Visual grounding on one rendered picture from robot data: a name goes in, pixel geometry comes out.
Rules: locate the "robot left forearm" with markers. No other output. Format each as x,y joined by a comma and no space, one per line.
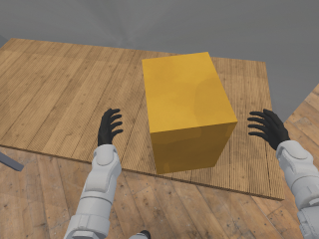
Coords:
91,220

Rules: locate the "table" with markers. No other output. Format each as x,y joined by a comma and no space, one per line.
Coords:
53,96

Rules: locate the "robot right forearm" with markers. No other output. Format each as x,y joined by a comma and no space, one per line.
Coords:
301,175

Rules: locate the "left robot hand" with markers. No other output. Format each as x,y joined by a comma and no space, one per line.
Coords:
105,133

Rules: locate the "carton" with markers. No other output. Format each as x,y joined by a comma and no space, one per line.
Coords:
190,116

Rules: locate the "right robot hand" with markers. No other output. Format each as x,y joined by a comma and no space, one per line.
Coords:
273,128

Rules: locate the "robot right upper arm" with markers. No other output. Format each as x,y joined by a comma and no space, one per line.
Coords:
309,222

